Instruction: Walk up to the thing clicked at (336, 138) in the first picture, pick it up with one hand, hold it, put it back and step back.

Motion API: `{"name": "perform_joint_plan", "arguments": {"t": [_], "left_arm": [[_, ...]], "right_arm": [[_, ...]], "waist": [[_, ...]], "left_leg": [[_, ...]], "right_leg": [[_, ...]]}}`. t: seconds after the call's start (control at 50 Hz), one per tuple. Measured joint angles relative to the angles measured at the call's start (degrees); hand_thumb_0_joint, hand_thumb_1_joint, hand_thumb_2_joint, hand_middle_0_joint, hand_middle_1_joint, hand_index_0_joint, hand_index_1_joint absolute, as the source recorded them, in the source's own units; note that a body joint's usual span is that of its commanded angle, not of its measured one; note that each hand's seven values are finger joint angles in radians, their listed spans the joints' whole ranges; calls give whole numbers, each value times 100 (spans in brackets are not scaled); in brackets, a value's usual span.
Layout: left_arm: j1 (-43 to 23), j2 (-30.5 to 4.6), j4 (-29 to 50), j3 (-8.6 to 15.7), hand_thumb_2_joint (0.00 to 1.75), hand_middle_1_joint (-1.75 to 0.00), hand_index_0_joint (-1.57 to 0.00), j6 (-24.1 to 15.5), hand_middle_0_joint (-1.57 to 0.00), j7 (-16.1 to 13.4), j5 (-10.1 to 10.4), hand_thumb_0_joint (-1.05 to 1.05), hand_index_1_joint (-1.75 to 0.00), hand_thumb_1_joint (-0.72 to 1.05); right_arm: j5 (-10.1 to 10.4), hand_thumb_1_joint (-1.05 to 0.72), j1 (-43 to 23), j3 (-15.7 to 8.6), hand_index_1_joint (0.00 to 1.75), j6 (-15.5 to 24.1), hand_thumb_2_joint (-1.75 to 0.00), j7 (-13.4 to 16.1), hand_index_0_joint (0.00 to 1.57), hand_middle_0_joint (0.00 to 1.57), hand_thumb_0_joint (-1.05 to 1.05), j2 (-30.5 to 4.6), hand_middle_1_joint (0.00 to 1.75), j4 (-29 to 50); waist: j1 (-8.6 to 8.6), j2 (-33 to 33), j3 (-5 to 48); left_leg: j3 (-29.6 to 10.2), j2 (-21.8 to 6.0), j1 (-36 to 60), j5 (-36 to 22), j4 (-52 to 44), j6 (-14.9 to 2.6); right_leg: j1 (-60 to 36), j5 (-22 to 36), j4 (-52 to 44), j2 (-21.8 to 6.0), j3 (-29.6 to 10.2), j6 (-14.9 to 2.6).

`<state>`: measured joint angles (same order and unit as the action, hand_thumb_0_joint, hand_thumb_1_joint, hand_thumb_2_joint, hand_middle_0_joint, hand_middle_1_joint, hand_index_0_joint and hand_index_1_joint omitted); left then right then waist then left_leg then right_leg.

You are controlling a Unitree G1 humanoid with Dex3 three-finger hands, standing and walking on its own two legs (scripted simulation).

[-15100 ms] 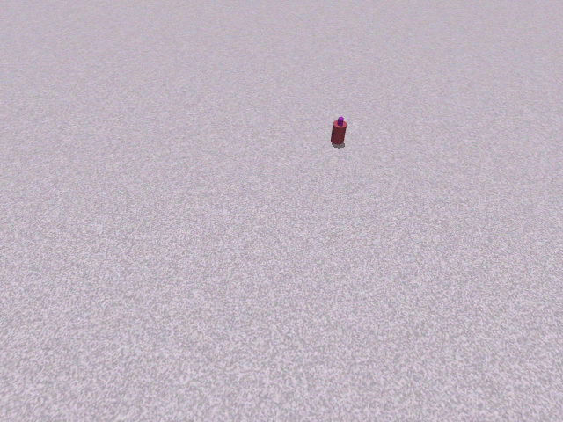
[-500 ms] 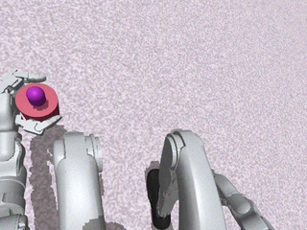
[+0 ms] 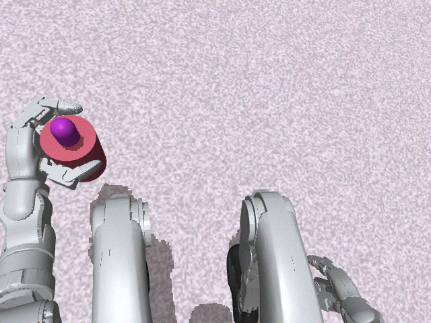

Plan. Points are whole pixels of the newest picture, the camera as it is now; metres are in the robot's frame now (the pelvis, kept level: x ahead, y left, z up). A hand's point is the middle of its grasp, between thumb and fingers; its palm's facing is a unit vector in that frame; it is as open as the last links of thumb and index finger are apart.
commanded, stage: settle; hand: left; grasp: from the side
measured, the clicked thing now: (74, 146) +0.40 +0.24 -0.06
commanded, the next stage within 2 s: lift in 0.60 s
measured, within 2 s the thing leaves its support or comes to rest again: neither
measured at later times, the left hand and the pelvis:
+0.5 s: hand (57, 144) +0.39 +0.25 -0.01, palm faces +0.11 -0.99 -0.04, open 10.9 cm; pelvis +0.00 +0.00 +0.03, yaw +2 degrees
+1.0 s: hand (48, 138) +0.38 +0.24 +0.03, palm faces +0.09 -1.00 -0.04, open 11.0 cm; pelvis +0.00 +0.00 +0.05, yaw +3 degrees
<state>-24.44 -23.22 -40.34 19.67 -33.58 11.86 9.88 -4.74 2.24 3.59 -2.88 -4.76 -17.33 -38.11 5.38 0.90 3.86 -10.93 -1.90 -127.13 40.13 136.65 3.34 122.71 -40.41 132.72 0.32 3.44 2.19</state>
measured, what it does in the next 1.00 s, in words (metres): stands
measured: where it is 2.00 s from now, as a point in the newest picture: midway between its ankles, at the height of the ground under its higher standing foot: (191, 306)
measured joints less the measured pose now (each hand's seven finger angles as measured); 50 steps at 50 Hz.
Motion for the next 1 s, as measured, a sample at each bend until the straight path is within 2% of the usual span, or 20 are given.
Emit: {"name": "perform_joint_plan", "arguments": {"t": [0.28, 0.44, 0.8, 1.0], "left_arm": [[-18, 146, 32, 163, 111, -100, -66, 157, -67, 237, -7, 1, -101, -50], [-50, 175, -77, 145, 113, -101, -66, 177, -68, 361, -33, 1, -102, -51], [-271, 237, -307, 239, 115, -102, -66, 166, -67, 408, -32, 1, -104, -53], [57, 353, 201, 157, 115, -101, -67, 409, -68, 592, 55, 1, -102, -54]], "right_arm": [[76, -91, -3, -207, 30, 151, -90, 126, 20, 20, 0, 30, 30, 5], [98, -90, 52, -248, 30, 258, -90, 159, 20, 20, 0, 86, 30, -15], [116, -91, 197, -285, 30, 383, -90, 191, 20, 20, 0, 138, 30, -99], [227, -93, 262, -332, 30, 413, -90, 269, 20, 20, 0, 151, 30, -48]], "waist": [[-58, -32, 182], [-85, -30, 262], [-90, -71, 356], [-125, -120, 437]], "left_leg": [[137, -8, 234, -59, -352, 17], [212, -14, 331, -106, -501, -17], [331, 6, 498, -133, -748, -42], [377, -14, 736, -156, -1005, -55]], "right_leg": [[-164, 12, -236, -47, -75, -67], [-256, 46, -367, -59, -124, -56], [-405, 24, -548, -108, -205, -49], [-626, 51, -792, -114, -214, -60]]}}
